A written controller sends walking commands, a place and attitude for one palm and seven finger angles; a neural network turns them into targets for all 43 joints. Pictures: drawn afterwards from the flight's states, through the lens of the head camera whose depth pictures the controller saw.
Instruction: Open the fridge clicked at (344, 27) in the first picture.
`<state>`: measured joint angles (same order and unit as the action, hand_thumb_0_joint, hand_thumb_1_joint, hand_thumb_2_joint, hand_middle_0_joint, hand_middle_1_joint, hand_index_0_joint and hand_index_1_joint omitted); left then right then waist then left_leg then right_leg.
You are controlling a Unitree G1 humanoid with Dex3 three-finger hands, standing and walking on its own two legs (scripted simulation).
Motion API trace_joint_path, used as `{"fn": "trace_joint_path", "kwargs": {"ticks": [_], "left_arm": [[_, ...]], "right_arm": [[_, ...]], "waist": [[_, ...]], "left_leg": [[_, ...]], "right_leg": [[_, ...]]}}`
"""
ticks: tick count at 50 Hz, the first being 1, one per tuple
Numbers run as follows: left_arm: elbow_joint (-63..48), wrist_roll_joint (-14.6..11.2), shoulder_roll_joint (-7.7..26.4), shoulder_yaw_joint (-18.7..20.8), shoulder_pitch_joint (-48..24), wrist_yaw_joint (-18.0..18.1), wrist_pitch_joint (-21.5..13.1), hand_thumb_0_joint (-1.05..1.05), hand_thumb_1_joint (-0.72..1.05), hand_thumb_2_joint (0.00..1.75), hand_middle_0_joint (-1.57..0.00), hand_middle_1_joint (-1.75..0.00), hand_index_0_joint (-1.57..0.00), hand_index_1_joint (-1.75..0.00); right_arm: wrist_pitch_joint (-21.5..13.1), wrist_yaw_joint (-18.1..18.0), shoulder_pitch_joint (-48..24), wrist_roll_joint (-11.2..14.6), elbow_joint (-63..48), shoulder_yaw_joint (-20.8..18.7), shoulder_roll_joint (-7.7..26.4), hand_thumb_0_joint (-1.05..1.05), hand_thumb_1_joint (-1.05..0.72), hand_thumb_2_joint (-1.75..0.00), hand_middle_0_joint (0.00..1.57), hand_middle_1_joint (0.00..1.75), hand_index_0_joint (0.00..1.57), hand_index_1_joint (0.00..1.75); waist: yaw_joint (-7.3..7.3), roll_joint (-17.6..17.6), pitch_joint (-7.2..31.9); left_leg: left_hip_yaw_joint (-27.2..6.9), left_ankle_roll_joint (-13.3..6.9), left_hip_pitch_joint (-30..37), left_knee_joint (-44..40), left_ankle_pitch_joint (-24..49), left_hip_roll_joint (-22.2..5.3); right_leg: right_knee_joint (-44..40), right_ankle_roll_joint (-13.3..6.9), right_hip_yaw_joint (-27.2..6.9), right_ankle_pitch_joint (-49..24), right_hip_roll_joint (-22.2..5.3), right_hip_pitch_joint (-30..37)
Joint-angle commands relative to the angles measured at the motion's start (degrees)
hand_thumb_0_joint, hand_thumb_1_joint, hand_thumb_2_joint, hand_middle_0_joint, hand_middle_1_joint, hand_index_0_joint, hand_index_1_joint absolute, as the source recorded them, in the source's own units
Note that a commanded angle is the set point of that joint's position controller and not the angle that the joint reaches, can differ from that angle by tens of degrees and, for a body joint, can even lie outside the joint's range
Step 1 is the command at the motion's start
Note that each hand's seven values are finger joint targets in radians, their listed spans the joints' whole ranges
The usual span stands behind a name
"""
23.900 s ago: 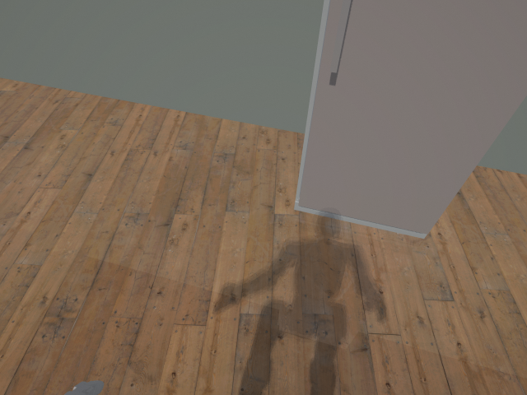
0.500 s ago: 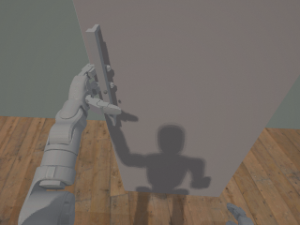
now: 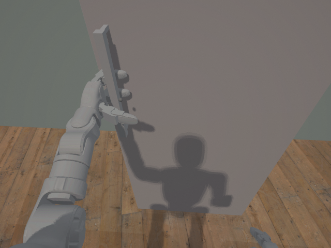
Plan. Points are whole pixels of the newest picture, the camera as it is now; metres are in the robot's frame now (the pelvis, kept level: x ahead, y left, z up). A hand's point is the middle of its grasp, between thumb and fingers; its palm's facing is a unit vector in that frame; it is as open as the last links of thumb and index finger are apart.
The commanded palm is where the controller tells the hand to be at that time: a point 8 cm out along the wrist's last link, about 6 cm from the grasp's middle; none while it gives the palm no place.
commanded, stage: slide the fingers in behind the handle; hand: left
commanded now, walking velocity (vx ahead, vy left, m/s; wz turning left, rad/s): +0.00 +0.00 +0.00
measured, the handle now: (116, 90) +0.46 +0.16 +0.17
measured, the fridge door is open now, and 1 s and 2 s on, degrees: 0 0 7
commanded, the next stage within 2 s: grip the handle and tug to test in 0.02 s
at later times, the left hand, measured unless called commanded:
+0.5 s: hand (118, 100) +0.40 +0.14 +0.18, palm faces -0.01 -1.00 +0.00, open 10.5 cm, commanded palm +0.37 +0.19 +0.18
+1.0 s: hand (118, 99) +0.40 +0.14 +0.18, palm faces -0.01 -1.00 +0.00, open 5.7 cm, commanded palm +0.38 +0.18 +0.18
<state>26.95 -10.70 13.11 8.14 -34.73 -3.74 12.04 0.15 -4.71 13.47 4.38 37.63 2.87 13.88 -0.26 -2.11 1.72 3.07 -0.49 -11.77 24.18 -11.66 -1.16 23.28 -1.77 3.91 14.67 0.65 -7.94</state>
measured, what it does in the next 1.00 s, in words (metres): stands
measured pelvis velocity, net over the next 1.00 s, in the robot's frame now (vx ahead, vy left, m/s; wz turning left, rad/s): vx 0.01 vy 0.00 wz -0.01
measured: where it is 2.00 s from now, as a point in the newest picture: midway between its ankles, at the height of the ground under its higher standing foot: outside the picture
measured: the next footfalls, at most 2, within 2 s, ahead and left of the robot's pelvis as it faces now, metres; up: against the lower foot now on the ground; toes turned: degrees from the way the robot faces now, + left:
none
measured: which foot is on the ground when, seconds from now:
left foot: down 0.00-1.00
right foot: down 0.00-1.00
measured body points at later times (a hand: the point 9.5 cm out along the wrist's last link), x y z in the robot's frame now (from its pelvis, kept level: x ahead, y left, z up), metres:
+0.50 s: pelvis +0.00 +0.00 +0.00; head -0.01 -0.01 +0.45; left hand +0.39 +0.19 +0.19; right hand +0.15 -0.23 -0.10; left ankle +0.01 +0.12 -0.74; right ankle -0.02 -0.10 -0.74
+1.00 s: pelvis +0.01 +0.00 +0.00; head -0.01 -0.01 +0.45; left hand +0.40 +0.19 +0.19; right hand +0.16 -0.24 -0.10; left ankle +0.01 +0.12 -0.74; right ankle -0.02 -0.10 -0.74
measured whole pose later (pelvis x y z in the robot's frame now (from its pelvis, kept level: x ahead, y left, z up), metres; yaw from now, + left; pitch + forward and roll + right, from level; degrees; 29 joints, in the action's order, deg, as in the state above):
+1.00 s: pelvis +0.01 +0.00 +0.00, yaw +0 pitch -1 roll +0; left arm 21.2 -10.7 12.5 8.2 -31.1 -3.2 13.6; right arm 1.0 -4.5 12.9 4.1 37.2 2.7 13.9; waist -0.1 -2.0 2.1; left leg 3.5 -0.7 -10.5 23.5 -12.1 -0.9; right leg 22.3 -1.4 3.3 14.7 0.5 -6.7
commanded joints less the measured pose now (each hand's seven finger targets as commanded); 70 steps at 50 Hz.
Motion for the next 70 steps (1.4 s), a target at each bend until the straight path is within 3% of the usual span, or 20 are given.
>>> {"fn": "trace_joint_path", "kwargs": {"ticks": [1, 6, 10, 11, 12, 15, 19, 24, 26, 33, 36, 40, 41, 50, 53, 55, 56, 57, 63, 70], "left_arm": [[-14.5, -0.6, 10.4, 4.7, -26.5, -0.1, -5.2, 0.0, -0.5, 0.3, -0.3, -1.2, -0.3, -1.2], [-13.5, -0.7, 9.5, 4.2, -23.2, -0.8, -4.8, 0.0, -0.5, 0.3, -0.3, -1.2, -0.3, -1.2], [-16.9, -0.4, 8.1, 2.5, -24.9, -0.5, -4.5, 0.0, -0.31, 0.38, -0.32, -1.23, -0.32, -1.23], [-18.2, -0.5, 9.9, 4.3, -24.9, -0.3, -4.7, 0.0, -0.27, 0.4, -0.32, -1.23, -0.32, -1.23], [-18.9, -0.7, 8.2, 2.8, -24.4, -0.5, -4.7, 0.0, -0.22, 0.42, -0.33, -1.24, -0.33, -1.24], [-15.7, -0.8, 10.0, 4.4, -22.8, -0.5, -4.0, 0.0, -0.08, 0.48, -0.35, -1.26, -0.35, -1.26], [-16.5, -0.3, 7.4, 1.3, -27.5, -0.3, -3.4, 0.0, 0.11, 0.56, -0.36, -1.29, -0.36, -1.29], [-17.4, -0.6, 8.2, 3.0, -25.3, -0.1, -4.1, 0.0, 0.34, 0.66, -0.39, -1.32, -0.39, -1.32], [-16.7, -0.6, 7.1, 2.0, -23.8, -0.1, -4.1, 0.0, 0.43, 0.7, -0.4, -1.33, -0.4, -1.33], [-19.8, -0.6, 5.7, 0.8, -22.8, -0.2, -4.3, 0.0, 0.76, 0.84, -0.44, -1.38, -0.44, -1.38], [-19.7, -0.5, 8.2, 2.6, -23.9, -0.2, -4.0, 0.0, 0.9, 0.9, -0.45, -1.4, -0.45, -1.4], [-18.8, -0.6, 9.5, 4.0, -21.5, -0.4, -3.4, 0.0, 0.9, 0.9, -0.45, -1.4, -0.45, -1.4], [-20.0, -0.7, 7.6, 2.5, -22.5, -0.5, -3.3, 0.0, 0.9, 0.9, -0.45, -1.4, -0.45, -1.4], [-19.0, -0.4, 7.4, 2.0, -22.8, 0.1, -2.5, 0.0, 0.9, 0.9, -0.45, -1.4, -0.45, -1.4], [-20.4, -0.2, 5.8, 0.9, -24.0, 0.2, -2.7, 0.0, 0.9, 0.9, -0.45, -1.4, -0.45, -1.4], [-18.9, -0.2, 8.3, 2.8, -21.9, 0.2, -2.8, 0.0, 0.9, 0.9, -0.45, -1.4, -0.45, -1.4], [-20.0, -0.4, 6.2, 1.1, -22.8, -0.1, -2.9, 0.0, 0.9, 0.9, -0.45, -1.4, -0.45, -1.4], [-19.6, -0.4, 7.1, 2.0, -22.7, -0.2, -2.9, 0.0, 0.9, 0.9, -0.45, -1.4, -0.45, -1.4], [-23.7, -0.8, 6.8, 2.5, -16.1, -0.9, -3.0, 0.0, 0.9, 0.9, -0.45, -1.4, -0.45, -1.4], [-30.3, -1.6, 9.4, 5.8, -5.5, -1.8, -1.8, 0.0, 0.9, 0.9, -0.45, -1.4, -0.45, -1.4]], "right_arm": [[-2.9, -0.4, -6.0, -0.6, -8.5, -2.6, 6.6, 0.0, -0.9, -0.9, 0.2, 0.3, 0.2, 0.3], [-2.6, -0.1, -6.2, -0.4, -8.7, -2.4, 6.7, 0.0, -0.9, -0.9, 0.2, 0.3, 0.2, 0.3], [-2.6, -0.1, -6.4, -0.4, -9.2, -2.6, 6.6, 0.0, -0.9, -0.9, 0.2, 0.3, 0.2, 0.3], [-2.6, -0.1, -6.5, -0.4, -9.2, -2.7, 6.6, 0.0, -0.9, -0.9, 0.2, 0.3, 0.2, 0.3], [-2.7, 0.0, -6.9, -0.4, -9.5, -2.5, 6.4, 0.0, -0.9, -0.9, 0.2, 0.3, 0.2, 0.3], [-2.3, -0.3, -6.7, -0.5, -8.8, -2.5, 6.8, 0.0, -0.9, -0.9, 0.2, 0.3, 0.2, 0.3], [-2.3, -0.5, -7.1, -0.2, -8.5, -2.3, 6.4, 0.0, -0.9, -0.9, 0.2, 0.3, 0.2, 0.3], [-2.5, -0.3, -6.8, -0.6, -8.7, -2.4, 6.3, 0.0, -0.9, -0.9, 0.2, 0.3, 0.2, 0.3], [-2.3, -0.2, -6.8, -0.5, -8.8, -2.4, 6.4, 0.0, -0.9, -0.9, 0.2, 0.3, 0.2, 0.3], [-2.5, 0.2, -7.5, -0.5, -9.3, -2.4, 6.2, 0.0, -0.9, -0.9, 0.2, 0.3, 0.2, 0.3], [-2.2, -0.1, -7.5, -0.6, -9.1, -2.4, 6.6, 0.0, -0.9, -0.9, 0.2, 0.3, 0.2, 0.3], [-1.9, -0.2, -7.4, -0.6, -9.1, -2.5, 6.7, 0.0, -0.9, -0.9, 0.2, 0.3, 0.2, 0.3], [-2.0, -0.2, -7.7, -0.6, -9.4, -2.4, 6.4, 0.0, -0.9, -0.9, 0.2, 0.3, 0.2, 0.3], [-1.7, -0.3, -7.2, -0.6, -8.9, -2.6, 6.7, 0.0, -0.9, -0.9, 0.2, 0.3, 0.2, 0.3], [-1.9, -0.2, -7.3, -0.7, -8.9, -2.6, 6.2, 0.0, -0.9, -0.9, 0.2, 0.3, 0.2, 0.3], [-1.7, -0.2, -7.0, -0.8, -8.7, -2.7, 6.8, 0.0, -0.9, -0.9, 0.2, 0.3, 0.2, 0.3], [-1.7, -0.2, -7.6, -0.8, -9.2, -2.5, 6.5, 0.0, -0.9, -0.9, 0.2, 0.3, 0.2, 0.3], [-1.7, -0.2, -7.4, -0.7, -9.0, -2.6, 6.5, 0.0, -0.9, -0.9, 0.2, 0.3, 0.2, 0.3], [-1.8, 0.4, -8.6, -0.8, -10.5, -2.4, 6.2, 0.0, -0.9, -0.9, 0.2, 0.3, 0.2, 0.3], [-1.3, 1.0, -9.7, -0.9, -12.6, -2.6, 6.5, 0.0, -0.9, -0.9, 0.2, 0.3, 0.2, 0.3]], "waist": [[0.5, 3.1, 17.0], [0.55, 4.0, 14.5], [0.23, 1.5, 15.8], [0.52, 1.5, 16.7], [0.45, 1.5, 16.7], [0.3, 4.9, 13.9], [-0.97, 1.3, 12.9], [0.17, 1.7, 16.5], [0.08, 3.6, 15.7], [0.14, 2.4, 15.7], [0.14, 2.5, 14.9], [0.75, 2.9, 15.4], [0.44, 1.6, 15.6], [0.06, 3.1, 15.4], [-0.13, 1.1, 16.5], [0.42, 4.2, 16.0], [0.15, 2.7, 15.5], [0.1, 3.8, 15.8], [1.61, 1.5, 17.1], [3.43, 3.5, 17.9]], "left_leg": [[-2.4, -2.4, 10.9, -0.7, 13.8, 1.1], [-2.0, -2.4, 9.5, -1.1, 13.5, 1.0], [-2.2, -2.3, 11.4, -0.7, 14.3, 1.0], [-2.2, -2.2, 11.7, -0.6, 15.4, 0.9], [-2.2, -2.2, 11.8, -0.7, 15.2, 1.0], [-2.2, -2.3, 10.1, -1.2, 12.9, 0.8], [-2.4, -2.1, 11.1, -1.2, 11.1, 0.8], [-2.8, -1.9, 12.2, -0.8, 14.7, 0.9], [-2.8, -2.0, 11.7, -1.0, 15.2, 0.7], [-2.6, -1.9, 12.6, -0.9, 16.0, 0.7], [-2.5, -2.0, 11.8, -1.3, 15.0, 0.7], [-2.3, -2.0, 11.7, -1.2, 15.8, 0.7], [-2.2, -2.0, 12.1, -1.2, 15.9, 0.8], [-2.6, -1.9, 12.2, -1.0, 15.7, 0.7], [-2.7, -1.9, 13.4, -0.6, 17.1, 0.9], [-2.6, -2.0, 12.2, -0.8, 16.8, 0.8], [-2.4, -2.1, 12.1, -0.9, 16.6, 0.9], [-2.5, -2.1, 12.3, -0.7, 16.6, 0.9], [-2.0, -2.0, 12.4, -0.7, 18.9, 1.0], [-1.2, -2.1, 11.5, -0.7, 23.0, 0.9]], "right_leg": [[-2.6, 0.5, -2.4, -19.0, 0.3, 0.7], [-2.7, 0.6, -2.1, -19.6, 0.3, 0.6], [-2.6, 0.4, -2.1, -19.2, 0.4, 0.1], [-2.4, 0.3, -2.2, -20.3, 0.4, 0.8], [-2.4, 0.4, -2.2, -20.3, 0.4, 0.7], [-3.1, 0.6, -2.0, -18.0, 0.5, 0.0], [-3.5, 0.5, -2.1, -15.2, 0.5, -2.6], [-2.6, 0.2, -1.9, -18.6, 0.6, -0.3], [-2.6, 0.3, -1.7, -19.2, 0.5, 0.0], [-2.5, 0.2, -1.6, -20.1, 0.7, 0.0], [-3.0, 0.3, -1.9, -19.5, 0.5, 0.4], [-2.9, 0.2, -1.8, -20.1, 0.5, 1.3], [-2.9, 0.3, -1.9, -20.4, 0.4, 0.9], [-3.0, 0.3, -1.7, -19.5, 0.5, 0.4], [-2.6, 0.2, -1.7, -20.8, 0.6, -0.1], [-2.8, 0.3, -1.7, -20.9, 0.5, 1.1], [-2.7, 0.4, -1.8, -21.2, 0.4, 0.7], [-2.7, 0.4, -1.8, -21.5, 0.5, 0.8], [-1.9, 0.2, -1.8, -24.4, 0.3, 3.0], [-0.8, 0.4, -1.8, -30.7, 0.0, 6.8]]}}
